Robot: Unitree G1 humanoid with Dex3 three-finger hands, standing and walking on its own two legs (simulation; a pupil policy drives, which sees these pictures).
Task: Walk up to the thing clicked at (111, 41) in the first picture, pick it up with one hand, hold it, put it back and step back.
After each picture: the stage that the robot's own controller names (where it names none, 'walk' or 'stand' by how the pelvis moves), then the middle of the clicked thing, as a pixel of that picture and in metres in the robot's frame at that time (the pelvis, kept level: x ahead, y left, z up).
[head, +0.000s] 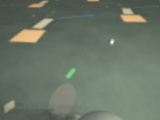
stand; (111, 41) +1.94 -0.44 -0.72
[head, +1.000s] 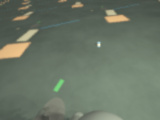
walk; (98, 44) +1.83 +0.02 -0.70
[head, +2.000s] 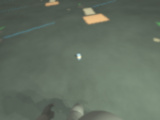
walk; (78, 56) +1.21 +0.36 -0.71
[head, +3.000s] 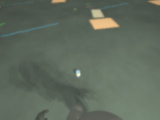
walk; (78, 73) +0.76 +0.29 -0.71
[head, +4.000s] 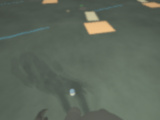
walk; (72, 92) +0.43 +0.25 -0.70
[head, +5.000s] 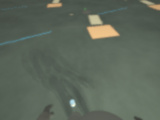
stand; (72, 103) +0.31 +0.24 -0.72
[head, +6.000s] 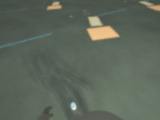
stand; (73, 106) +0.29 +0.23 -0.72
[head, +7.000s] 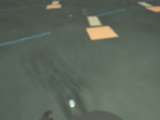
stand; (72, 103) +0.32 +0.24 -0.73
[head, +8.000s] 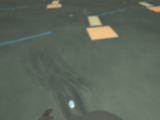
stand; (71, 104) +0.30 +0.24 -0.73
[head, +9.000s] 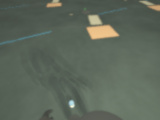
go down; (71, 104) +0.30 +0.24 -0.73
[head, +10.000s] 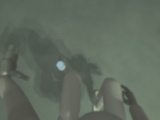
go down; (61, 66) +0.37 +0.29 -0.34
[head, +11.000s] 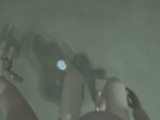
approach; (62, 65) +0.36 +0.30 -0.30
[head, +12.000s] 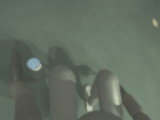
close in; (35, 65) +0.32 +0.34 -0.22
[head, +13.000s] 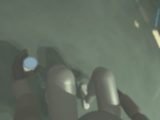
close; (29, 65) +0.33 +0.32 -0.21
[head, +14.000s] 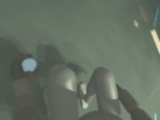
lift; (29, 65) +0.31 +0.32 -0.21
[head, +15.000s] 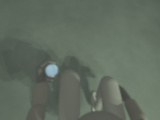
lift; (52, 71) +0.28 +0.29 -0.08
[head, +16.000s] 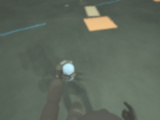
lift; (68, 72) +0.33 +0.18 +0.05
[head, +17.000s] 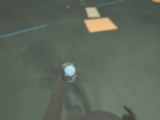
hold; (70, 74) +0.33 +0.17 +0.02
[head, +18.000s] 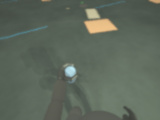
hold; (70, 74) +0.33 +0.17 +0.01
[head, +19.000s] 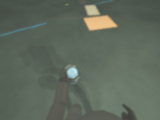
crouch; (72, 76) +0.33 +0.16 +0.00
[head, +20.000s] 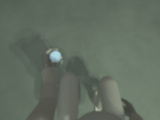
lower; (56, 59) +0.41 +0.26 -0.09
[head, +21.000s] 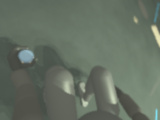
lower; (27, 58) +0.37 +0.32 -0.21
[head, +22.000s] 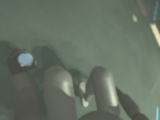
lower; (26, 61) +0.35 +0.33 -0.21
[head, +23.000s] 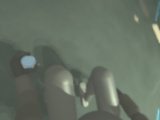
lower; (29, 63) +0.34 +0.32 -0.21
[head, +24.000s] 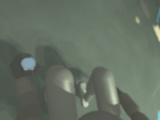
lower; (29, 65) +0.33 +0.32 -0.22
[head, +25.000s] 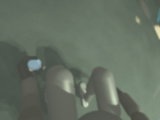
open; (34, 66) +0.33 +0.30 -0.22
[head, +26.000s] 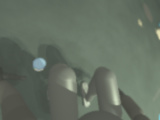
stand; (39, 65) +0.32 +0.28 -0.22
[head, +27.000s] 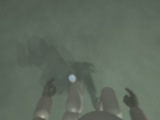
walk; (72, 78) +0.36 +0.22 -0.48
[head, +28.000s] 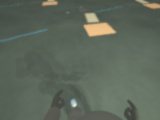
stand; (73, 103) +0.31 +0.20 -0.66
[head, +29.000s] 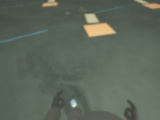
stand; (73, 103) +0.31 +0.21 -0.66
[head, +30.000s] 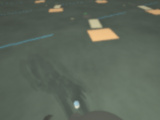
stand; (76, 104) +0.34 +0.19 -0.72
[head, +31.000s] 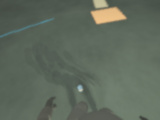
walk; (80, 88) +0.40 +0.20 -0.70
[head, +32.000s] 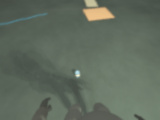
walk; (77, 74) +0.63 +0.20 -0.71
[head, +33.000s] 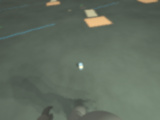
stand; (80, 66) +0.95 +0.27 -0.70
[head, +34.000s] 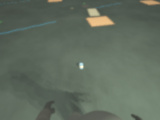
stand; (81, 66) +0.95 +0.22 -0.72
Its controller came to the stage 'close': yes
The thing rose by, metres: 0.72
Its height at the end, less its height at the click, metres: +0.00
